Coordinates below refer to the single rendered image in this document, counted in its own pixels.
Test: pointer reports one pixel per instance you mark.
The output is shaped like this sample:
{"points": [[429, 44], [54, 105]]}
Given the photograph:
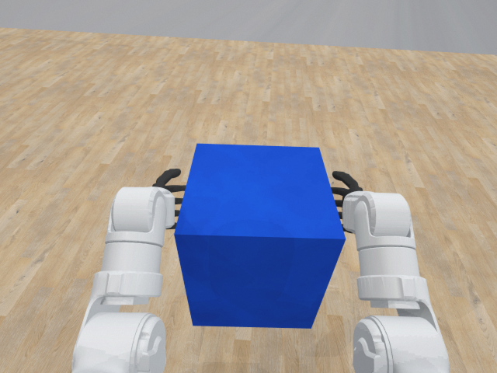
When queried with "left robot forearm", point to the left robot forearm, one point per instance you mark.
{"points": [[135, 236]]}

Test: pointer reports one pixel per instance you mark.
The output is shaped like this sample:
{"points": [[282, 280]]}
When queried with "robot left hand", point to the robot left hand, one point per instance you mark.
{"points": [[161, 182]]}

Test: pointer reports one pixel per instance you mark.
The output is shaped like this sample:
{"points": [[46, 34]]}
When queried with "carton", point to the carton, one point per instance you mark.
{"points": [[258, 236]]}

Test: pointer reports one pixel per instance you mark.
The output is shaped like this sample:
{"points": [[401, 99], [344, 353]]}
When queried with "right robot forearm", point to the right robot forearm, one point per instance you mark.
{"points": [[385, 241]]}

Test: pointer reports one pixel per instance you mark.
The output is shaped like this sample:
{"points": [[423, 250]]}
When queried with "robot left upper arm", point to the robot left upper arm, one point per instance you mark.
{"points": [[121, 342]]}

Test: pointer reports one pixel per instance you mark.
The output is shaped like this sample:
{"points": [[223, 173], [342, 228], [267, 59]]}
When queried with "robot right hand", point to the robot right hand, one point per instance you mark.
{"points": [[352, 185]]}

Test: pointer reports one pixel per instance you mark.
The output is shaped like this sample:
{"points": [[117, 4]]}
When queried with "robot right upper arm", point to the robot right upper arm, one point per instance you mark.
{"points": [[397, 344]]}

